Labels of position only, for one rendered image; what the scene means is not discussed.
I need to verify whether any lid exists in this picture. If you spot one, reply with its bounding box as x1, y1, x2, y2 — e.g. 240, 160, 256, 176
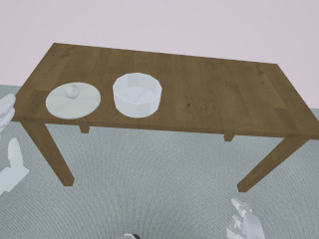
46, 82, 101, 120

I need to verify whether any right robot hand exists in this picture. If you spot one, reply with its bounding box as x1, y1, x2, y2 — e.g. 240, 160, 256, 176
226, 197, 265, 239

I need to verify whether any left robot hand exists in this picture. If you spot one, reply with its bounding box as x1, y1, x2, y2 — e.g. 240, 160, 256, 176
0, 93, 29, 195

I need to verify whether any table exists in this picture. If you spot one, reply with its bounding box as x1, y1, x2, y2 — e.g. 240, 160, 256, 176
10, 43, 319, 193

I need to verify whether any pot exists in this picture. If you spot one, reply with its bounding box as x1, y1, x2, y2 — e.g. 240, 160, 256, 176
113, 73, 162, 119

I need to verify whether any knob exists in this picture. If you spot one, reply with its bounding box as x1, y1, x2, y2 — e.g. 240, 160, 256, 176
64, 84, 80, 99

